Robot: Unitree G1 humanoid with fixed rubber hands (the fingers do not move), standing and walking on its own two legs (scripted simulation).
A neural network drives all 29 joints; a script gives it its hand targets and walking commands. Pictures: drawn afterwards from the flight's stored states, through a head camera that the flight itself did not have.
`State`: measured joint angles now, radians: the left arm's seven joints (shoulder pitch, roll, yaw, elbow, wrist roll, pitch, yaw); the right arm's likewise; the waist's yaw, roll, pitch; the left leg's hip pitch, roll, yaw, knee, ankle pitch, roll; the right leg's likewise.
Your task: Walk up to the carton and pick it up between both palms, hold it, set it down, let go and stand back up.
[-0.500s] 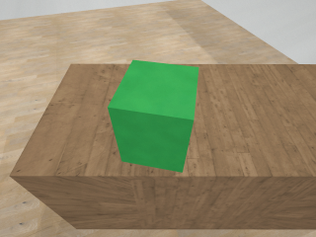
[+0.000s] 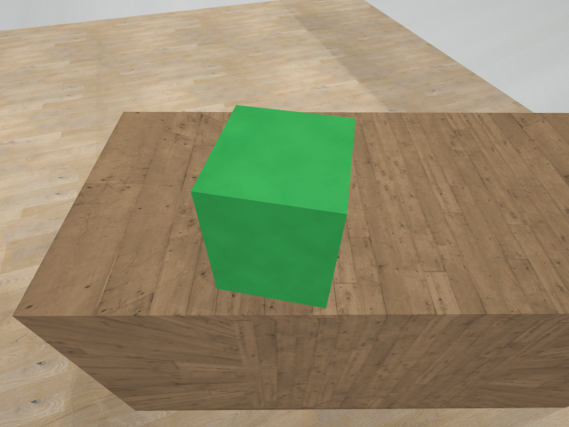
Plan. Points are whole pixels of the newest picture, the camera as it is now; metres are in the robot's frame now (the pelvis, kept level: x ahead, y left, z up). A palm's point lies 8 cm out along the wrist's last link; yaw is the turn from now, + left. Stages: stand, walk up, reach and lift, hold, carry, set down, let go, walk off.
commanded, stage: stand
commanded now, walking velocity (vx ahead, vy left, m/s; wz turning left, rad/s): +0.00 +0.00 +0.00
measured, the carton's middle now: (282, 208) +0.46 +0.01 +0.03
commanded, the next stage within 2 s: none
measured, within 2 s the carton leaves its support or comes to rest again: neither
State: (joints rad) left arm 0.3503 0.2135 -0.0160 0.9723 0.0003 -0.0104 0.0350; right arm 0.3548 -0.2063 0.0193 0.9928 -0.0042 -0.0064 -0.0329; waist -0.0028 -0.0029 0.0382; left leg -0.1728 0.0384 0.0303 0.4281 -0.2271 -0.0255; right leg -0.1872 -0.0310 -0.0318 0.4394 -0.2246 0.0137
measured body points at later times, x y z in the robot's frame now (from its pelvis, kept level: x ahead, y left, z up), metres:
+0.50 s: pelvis +0.00 +0.00 +0.00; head +0.01 +0.00 +0.45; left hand -0.01 +0.24 -0.15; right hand -0.01 -0.24 -0.15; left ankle +0.00 +0.13 -0.74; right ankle +0.01 -0.13 -0.74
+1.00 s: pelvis +0.01 +0.00 +0.00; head +0.02 +0.00 +0.45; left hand +0.01 +0.24 -0.15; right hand -0.01 -0.24 -0.15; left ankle +0.00 +0.13 -0.74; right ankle +0.01 -0.13 -0.74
